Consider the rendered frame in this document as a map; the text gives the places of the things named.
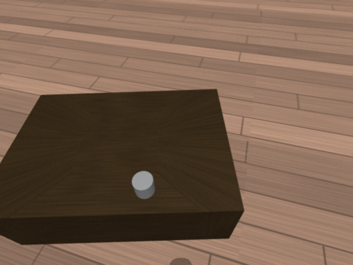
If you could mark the can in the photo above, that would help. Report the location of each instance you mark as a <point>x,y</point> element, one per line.
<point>143,184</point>

